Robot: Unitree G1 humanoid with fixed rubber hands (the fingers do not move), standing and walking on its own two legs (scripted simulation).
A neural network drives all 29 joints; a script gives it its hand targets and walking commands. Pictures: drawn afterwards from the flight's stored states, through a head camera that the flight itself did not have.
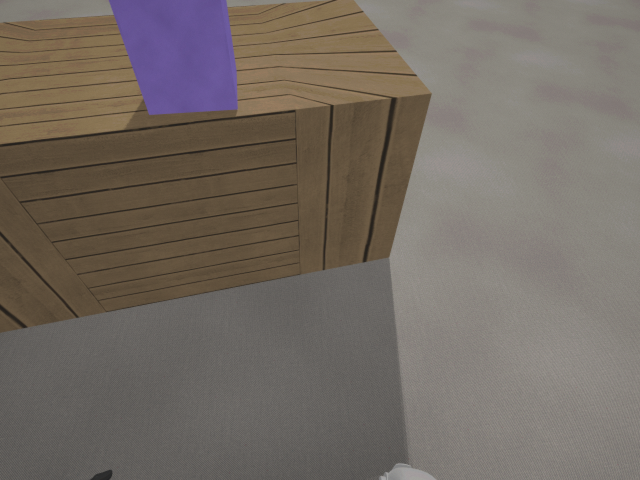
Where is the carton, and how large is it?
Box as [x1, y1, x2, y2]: [109, 0, 237, 114]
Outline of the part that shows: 109,0 149,114 237,108 236,70 225,0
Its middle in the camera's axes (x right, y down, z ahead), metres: -0.32 -0.47 +0.91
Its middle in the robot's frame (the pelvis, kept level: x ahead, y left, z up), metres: +1.03 +0.34 +0.07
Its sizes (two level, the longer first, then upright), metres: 0.210 0.200 0.250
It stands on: a pedestal, 0.71 m high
